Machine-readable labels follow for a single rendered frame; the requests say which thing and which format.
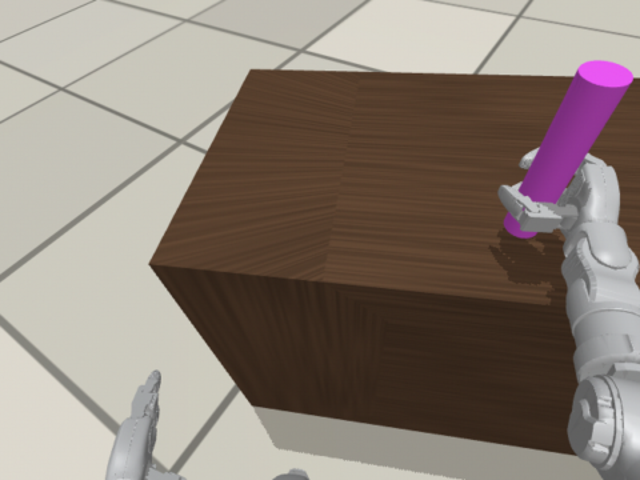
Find right robot hand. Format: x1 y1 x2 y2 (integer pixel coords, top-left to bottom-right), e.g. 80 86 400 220
498 147 620 239

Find left robot hand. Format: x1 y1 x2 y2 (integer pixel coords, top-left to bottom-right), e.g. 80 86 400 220
105 370 187 480

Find can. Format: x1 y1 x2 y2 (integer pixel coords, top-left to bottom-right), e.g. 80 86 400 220
504 61 633 238

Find right robot arm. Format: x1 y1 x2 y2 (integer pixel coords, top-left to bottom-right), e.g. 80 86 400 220
561 221 640 480

